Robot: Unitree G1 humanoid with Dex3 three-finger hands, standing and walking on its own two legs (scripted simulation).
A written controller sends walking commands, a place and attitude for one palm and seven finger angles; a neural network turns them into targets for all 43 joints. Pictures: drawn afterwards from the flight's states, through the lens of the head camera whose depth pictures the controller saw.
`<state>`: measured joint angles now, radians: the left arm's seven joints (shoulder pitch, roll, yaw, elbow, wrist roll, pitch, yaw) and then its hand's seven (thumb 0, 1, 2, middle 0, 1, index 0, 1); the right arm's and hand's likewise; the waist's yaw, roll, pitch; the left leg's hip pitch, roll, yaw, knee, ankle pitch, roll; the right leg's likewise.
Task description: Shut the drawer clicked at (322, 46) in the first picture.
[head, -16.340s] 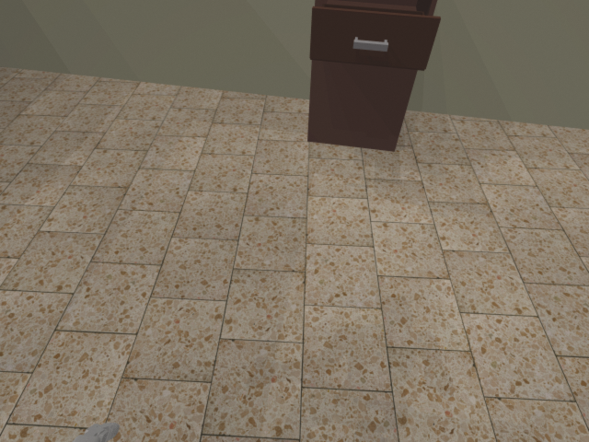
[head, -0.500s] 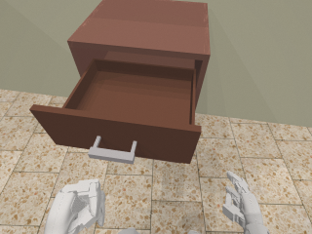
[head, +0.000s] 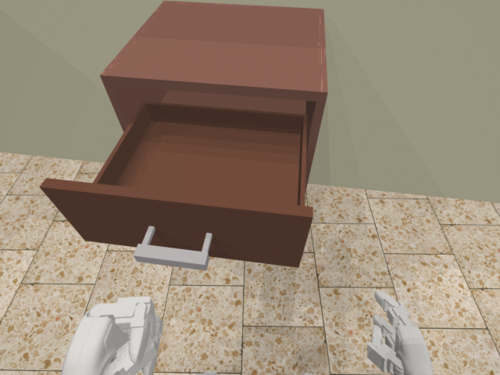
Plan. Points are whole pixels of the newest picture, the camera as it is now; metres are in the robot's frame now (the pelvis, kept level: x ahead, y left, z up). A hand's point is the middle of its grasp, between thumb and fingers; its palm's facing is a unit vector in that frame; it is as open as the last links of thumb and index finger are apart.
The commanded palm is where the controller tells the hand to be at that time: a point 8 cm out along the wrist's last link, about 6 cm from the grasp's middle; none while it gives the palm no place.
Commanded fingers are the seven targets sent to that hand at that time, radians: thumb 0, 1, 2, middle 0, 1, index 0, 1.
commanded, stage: raise the hand and make a fist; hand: left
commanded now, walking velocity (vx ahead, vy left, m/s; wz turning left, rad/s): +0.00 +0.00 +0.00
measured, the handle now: (175, 246) +0.33 +0.16 +0.00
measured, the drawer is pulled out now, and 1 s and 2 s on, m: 0.30 0.30 0.30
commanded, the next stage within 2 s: bring the fist close to the handle in 0.10 s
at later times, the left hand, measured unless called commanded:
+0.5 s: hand (161, 342) +0.16 +0.12 +0.07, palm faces -0.09 -1.00 -0.01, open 3.3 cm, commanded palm +0.14 +0.18 +0.07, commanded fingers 0.00 0.90 0.90 -1.40 -1.60 -1.40 -1.60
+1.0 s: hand (183, 319) +0.20 +0.11 +0.01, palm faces -0.10 -0.99 -0.01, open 3.3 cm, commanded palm +0.19 +0.17 +0.02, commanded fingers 0.00 0.90 0.90 -1.40 -1.60 -1.40 -1.60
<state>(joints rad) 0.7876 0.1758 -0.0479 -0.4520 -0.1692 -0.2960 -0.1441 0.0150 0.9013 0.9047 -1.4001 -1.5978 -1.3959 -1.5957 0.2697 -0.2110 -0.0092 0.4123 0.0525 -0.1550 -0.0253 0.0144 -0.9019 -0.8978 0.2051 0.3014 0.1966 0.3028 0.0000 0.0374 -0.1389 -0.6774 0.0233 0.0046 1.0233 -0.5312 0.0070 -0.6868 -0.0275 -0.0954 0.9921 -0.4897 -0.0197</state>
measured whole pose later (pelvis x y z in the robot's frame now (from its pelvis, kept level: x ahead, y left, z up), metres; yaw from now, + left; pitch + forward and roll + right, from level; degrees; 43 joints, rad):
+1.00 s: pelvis -0.02 +0.00 -0.03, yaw +0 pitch +18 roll -1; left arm 0.45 0.15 -0.08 -0.14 -0.12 -0.39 -0.09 0.01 0.90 0.90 -1.40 -1.60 -1.40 -1.60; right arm 0.23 -0.22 0.01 0.44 0.01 -0.13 -0.01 0.01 -0.90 -0.90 0.21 0.30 0.20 0.30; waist -0.03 0.02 -0.16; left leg -0.94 0.02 0.01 1.20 -0.58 0.01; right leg -0.95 -0.04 -0.09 1.17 -0.53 -0.02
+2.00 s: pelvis -0.02 +0.00 -0.05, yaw +0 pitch +20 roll -1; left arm 0.22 0.17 -0.05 0.01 -0.12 -0.38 -0.08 0.01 0.89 0.91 -1.40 -1.60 -1.40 -1.60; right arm 0.21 -0.24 0.01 0.46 0.01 -0.07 -0.01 0.01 -0.90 -0.90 0.21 0.30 0.20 0.30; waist -0.04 0.03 -0.17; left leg -1.02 0.02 -0.01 1.26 -0.59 0.00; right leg -1.03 -0.04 -0.10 1.22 -0.54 -0.03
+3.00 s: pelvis -0.04 +0.01 -0.04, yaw -1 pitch +21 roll -1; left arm -0.45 0.19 0.07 0.68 -0.10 -0.45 -0.03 -0.03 0.79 0.93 -1.40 -1.60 -1.40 -1.60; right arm 0.25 -0.25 0.01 0.61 0.00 -0.02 0.00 0.01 -0.90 -0.90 0.21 0.30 0.20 0.30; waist -0.10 0.02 -0.13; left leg -1.06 0.01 0.02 1.20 -0.52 0.03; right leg -1.07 -0.04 -0.07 1.17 -0.47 -0.01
